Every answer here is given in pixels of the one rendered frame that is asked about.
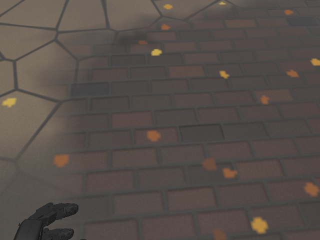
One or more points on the robot left hand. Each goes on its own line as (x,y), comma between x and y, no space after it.
(33,227)

